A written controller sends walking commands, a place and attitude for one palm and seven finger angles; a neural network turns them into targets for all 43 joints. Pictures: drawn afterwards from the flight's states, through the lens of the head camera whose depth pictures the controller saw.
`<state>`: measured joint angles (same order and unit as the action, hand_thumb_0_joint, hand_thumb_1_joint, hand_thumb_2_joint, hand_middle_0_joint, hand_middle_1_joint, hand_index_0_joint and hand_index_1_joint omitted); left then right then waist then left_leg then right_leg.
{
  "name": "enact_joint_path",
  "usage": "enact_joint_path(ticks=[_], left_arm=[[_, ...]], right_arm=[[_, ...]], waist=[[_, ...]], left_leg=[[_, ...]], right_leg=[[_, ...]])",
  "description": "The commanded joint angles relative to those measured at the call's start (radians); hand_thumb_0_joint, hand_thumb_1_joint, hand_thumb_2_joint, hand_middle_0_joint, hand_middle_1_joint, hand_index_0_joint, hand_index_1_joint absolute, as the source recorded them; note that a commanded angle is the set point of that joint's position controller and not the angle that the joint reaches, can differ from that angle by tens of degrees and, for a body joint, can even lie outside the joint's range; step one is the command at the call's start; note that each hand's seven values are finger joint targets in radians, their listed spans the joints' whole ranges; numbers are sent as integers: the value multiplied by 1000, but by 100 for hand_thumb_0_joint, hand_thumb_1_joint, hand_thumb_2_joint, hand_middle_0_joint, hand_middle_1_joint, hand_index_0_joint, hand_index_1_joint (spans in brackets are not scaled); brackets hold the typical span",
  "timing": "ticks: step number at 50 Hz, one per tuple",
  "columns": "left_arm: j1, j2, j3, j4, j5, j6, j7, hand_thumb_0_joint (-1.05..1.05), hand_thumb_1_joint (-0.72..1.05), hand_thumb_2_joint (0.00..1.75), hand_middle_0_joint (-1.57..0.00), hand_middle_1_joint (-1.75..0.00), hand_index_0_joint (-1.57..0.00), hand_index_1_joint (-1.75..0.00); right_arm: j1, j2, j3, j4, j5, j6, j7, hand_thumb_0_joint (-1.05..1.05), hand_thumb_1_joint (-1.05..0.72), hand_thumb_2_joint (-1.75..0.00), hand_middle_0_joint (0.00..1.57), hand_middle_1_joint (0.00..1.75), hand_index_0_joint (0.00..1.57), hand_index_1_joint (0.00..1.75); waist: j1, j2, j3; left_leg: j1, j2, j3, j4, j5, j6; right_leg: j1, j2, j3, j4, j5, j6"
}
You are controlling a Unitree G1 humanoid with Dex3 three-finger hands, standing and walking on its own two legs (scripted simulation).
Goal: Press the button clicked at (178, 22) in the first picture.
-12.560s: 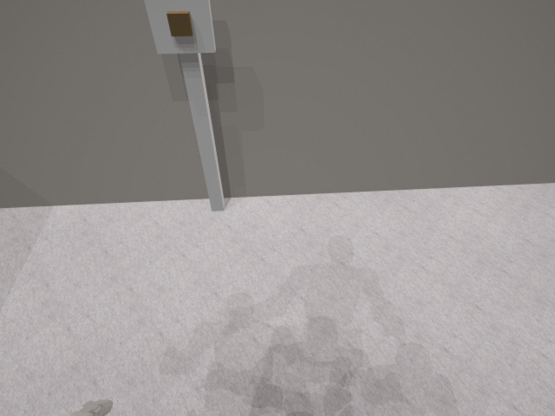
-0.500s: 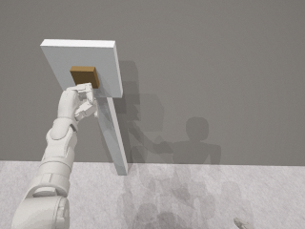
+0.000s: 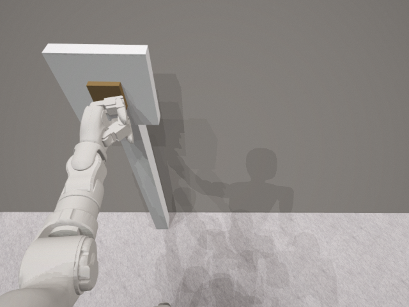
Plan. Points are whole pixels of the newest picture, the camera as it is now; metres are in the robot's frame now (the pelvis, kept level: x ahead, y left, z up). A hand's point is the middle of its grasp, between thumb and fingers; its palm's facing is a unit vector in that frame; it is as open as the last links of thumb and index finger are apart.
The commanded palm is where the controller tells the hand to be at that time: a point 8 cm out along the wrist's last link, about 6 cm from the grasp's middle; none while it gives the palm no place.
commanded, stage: press the button with the knuckle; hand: left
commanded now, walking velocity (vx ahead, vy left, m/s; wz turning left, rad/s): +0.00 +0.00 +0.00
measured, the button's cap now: (109, 93) +0.50 +0.19 +0.13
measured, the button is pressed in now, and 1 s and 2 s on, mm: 7 4 0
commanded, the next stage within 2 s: hold the button down briefly in 0.22 s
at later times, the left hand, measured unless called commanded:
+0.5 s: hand (126, 123) +0.45 +0.16 +0.10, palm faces -0.01 -1.00 -0.03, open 3.0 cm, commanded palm +0.46 +0.20 +0.10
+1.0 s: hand (126, 128) +0.44 +0.16 +0.10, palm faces -0.01 -1.00 -0.02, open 2.8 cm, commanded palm +0.41 +0.20 +0.10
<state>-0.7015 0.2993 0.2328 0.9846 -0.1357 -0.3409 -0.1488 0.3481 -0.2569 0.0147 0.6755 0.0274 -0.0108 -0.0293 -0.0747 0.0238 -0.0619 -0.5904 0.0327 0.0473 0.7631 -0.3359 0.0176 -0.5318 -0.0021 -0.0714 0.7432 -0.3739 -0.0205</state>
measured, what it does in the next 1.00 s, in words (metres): stands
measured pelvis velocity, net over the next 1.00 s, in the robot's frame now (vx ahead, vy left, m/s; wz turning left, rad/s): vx -0.02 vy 0.00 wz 0.00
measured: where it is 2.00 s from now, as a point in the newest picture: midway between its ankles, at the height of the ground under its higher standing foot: outside the picture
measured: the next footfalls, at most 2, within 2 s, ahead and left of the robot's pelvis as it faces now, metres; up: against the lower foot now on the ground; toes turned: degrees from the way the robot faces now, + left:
none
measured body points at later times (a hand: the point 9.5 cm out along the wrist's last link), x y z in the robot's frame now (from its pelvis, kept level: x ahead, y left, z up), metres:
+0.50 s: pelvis -0.03 +0.00 -0.01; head +0.05 +0.00 +0.44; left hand +0.45 +0.21 +0.10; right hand +0.00 -0.28 -0.12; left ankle +0.02 +0.11 -0.71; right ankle +0.00 -0.11 -0.71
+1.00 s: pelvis -0.02 +0.00 -0.01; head +0.04 +0.01 +0.44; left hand +0.44 +0.21 +0.10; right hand +0.02 -0.26 -0.12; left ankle +0.02 +0.11 -0.71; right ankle +0.00 -0.11 -0.71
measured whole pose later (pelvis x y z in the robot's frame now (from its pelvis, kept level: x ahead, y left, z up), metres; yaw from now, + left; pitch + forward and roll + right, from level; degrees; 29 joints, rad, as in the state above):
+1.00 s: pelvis -0.02 +0.00 -0.01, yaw +0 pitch +11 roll -2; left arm -0.79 0.34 0.25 1.08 -0.14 -0.36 -0.16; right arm 0.39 -0.27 0.02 0.66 0.02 -0.05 -0.02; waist -0.10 0.03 -0.06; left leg -0.69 0.03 0.04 0.82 -0.32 0.02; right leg -0.63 0.00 -0.08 0.79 -0.36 -0.02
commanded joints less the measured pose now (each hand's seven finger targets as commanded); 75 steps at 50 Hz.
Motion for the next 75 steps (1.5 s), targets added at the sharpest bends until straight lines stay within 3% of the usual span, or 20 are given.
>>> enact_joint_path(ticks=[1, 3, 6, 10, 13, 17, 20, 25, 28, 31, 39, 46, 48, 51, 57, 59, 63, 68, 72, 75], left_arm=[[-588, 204, 36, -196, -14, -79, 11, 0, 90, 90, -130, -150, -130, -150], [-626, 226, 44, -156, -11, -83, 6, 0, 90, 90, -130, -150, -130, -150], [-679, 233, 31, -121, -4, -83, 0, 0, 90, 90, -130, -150, -130, -150], [-736, 255, 43, -75, -15, -83, -6, 0, 90, 90, -130, -150, -130, -150], [-772, 243, 23, -71, -17, -87, -9, 0, 90, 90, -130, -150, -130, -150], [-804, 258, 25, -43, -17, -84, 0, 0, 90, 90, -130, -150, -130, -150], [-819, 269, 26, -53, -16, -83, -1, 0, 90, 90, -130, -150, -130, -150], [-818, 294, 32, -15, -15, -73, -2, 0, 90, 90, -130, -150, -130, -150], [-832, 340, 63, -32, -12, -77, -3, 0, 90, 90, -130, -150, -130, -150], [-830, 299, 31, -18, -18, -68, -12, 0, 90, 90, -130, -150, -130, -150], [-746, 296, 59, -35, -9, -73, -6, 0, 90, 90, -130, -150, -130, -150], [-637, 200, 11, -125, -12, -77, -4, 0, 90, 90, -130, -150, -130, -150], [-596, 232, 44, -150, -15, -78, 3, 0, 90, 90, -130, -150, -130, -150], [-495, 186, 26, -221, -27, -70, 1, 0, 90, 90, -130, -150, -130, -150], [-256, 198, 56, -386, -43, -44, -1, 0, 90, 90, -130, -150, -130, -150], [-172, 159, 35, -469, -53, -30, -6, 0, 90, 90, -130, -150, -130, -150], [-6, 130, 24, -588, -73, 14, -11, 0, 90, 90, -130, -150, -130, -150], [95, 80, -20, -771, -83, 46, -15, 0, 90, 90, -130, -150, -130, -150], [107, 35, -77, -835, -87, 62, -20, 0, 90, 90, -130, -150, -130, -150], [111, 24, -93, -856, -83, 78, -22, 0, 90, 90, -130, -150, -130, -150]], right_arm=[[57, -155, -50, -83, 3, -35, -8, 0, -90, -90, 20, 30, 20, 30], [62, -158, -48, -77, 3, -34, -13, 0, -90, -90, 20, 30, 20, 30], [65, -159, -43, -71, 3, -36, -16, 0, -90, -90, 20, 30, 20, 30], [84, -170, -43, -60, 4, -47, -22, 0, -90, -90, 20, 30, 20, 30], [87, -169, -40, -57, 6, -55, -23, 0, -90, -90, 20, 30, 20, 30], [102, -176, -38, -48, 5, -65, -27, 0, -90, -90, 20, 30, 20, 30], [110, -178, -38, -50, 4, -72, -27, 0, -90, -90, 20, 30, 20, 30], [116, -186, -35, -48, 6, -79, -28, 0, -90, -90, 20, 30, 20, 30], [124, -189, -34, -52, 6, -82, -30, 0, -90, -90, 20, 30, 20, 30], [123, -186, -31, -56, 7, -86, -28, 0, -90, -90, 20, 30, 20, 30], [119, -186, -40, -75, -1, -87, -15, 0, -90, -90, 20, 30, 20, 30], [100, -174, -48, -106, 0, -76, -2, 0, -90, -90, 20, 30, 20, 30], [96, -176, -52, -109, 1, -70, -3, 0, -90, -90, 20, 30, 20, 30], [71, -165, -52, -132, 6, -67, 0, 0, -90, -90, 20, 30, 20, 30], [23, -154, -52, -175, 11, -55, 3, 0, -90, -90, 20, 30, 20, 30], [-4, -143, -50, -193, 15, -57, 7, 0, -90, -90, 20, 30, 20, 30], [-41, -137, -51, -218, 20, -55, 7, 0, -90, -90, 20, 30, 20, 30], [-95, -121, -44, -243, 22, -63, 0, 0, -90, -90, 20, 30, 20, 30], [-122, -119, -39, -235, 23, -74, -9, 0, -90, -90, 20, 30, 20, 30], [-139, -119, -36, -231, 22, -81, -16, 0, -90, -90, 20, 30, 20, 30]], waist=[[-55, 7, -338], [-69, -26, -323], [-87, 27, -302], [-107, -10, -313], [-117, 35, -319], [-135, 4, -297], [-132, 31, -343], [-140, 24, -293], [-132, 25, -324], [-139, 41, -296], [-105, 37, -327], [-72, 55, -342], [-57, 15, -359], [-30, 31, -371], [20, -10, -359], [35, 24, -346], [43, -42, -302], [49, 7, -297], [23, -12, -239], [26, -1, -242]], left_leg=[[277, -25, -73, -79, 164, 12], [239, -27, -69, -75, 136, 17], [227, -27, -74, -76, 84, 16], [201, -26, -80, -70, 39, 20], [202, -26, -81, -68, 12, 18], [165, -24, -90, -71, -45, 22], [170, -26, -87, -69, -44, 21], [121, -24, -87, -74, -110, 21], [114, -24, -90, -70, -96, 22], [112, -23, -90, -72, -119, 19], [139, -23, -98, -69, -97, 16], [215, -20, -101, -77, -19, 10], [218, -18, -98, -75, 21, 12], [255, -20, -88, -80, 72, 10], [257, -26, -64, -86, 195, 14], [276, -27, -55, -93, 228, 12], [269, -29, -43, -102, 276, 17], [319, -34, -41, -110, 299, 17], [326, -33, -54, -113, 263, 16], [344, -37, -65, -119, 242, 12]], right_leg=[[5, 36, 47, -103, 226, 1], [10, 35, 57, -109, 218, 7], [-34, 34, 58, -113, 160, 7], [-46, 35, 64, -118, 113, 11], [-70, 35, 67, -119, 83, 12], [-90, 36, 68, -122, 32, 14], [-76, 35, 71, -117, 31, 16], [-100, 34, 75, -126, -24, 17], [-79, 34, 77, -117, -17, 16], [-105, 36, 72, -119, -34, 15], [-106, 37, 57, -100, -19, 8], [-101, 42, 34, -87, 40, -1], [-66, 44, 35, -85, 71, 0], [-34, 46, 31, -87, 116, -4], [87, 45, 34, -90, 265, -7], [105, 41, 34, -92, 310, -7], [154, 36, 33, -103, 390, 1], [176, 29, 35, -113, 412, 0], [142, 31, 26, -126, 368, 2], [129, 26, 24, -130, 339, 1]])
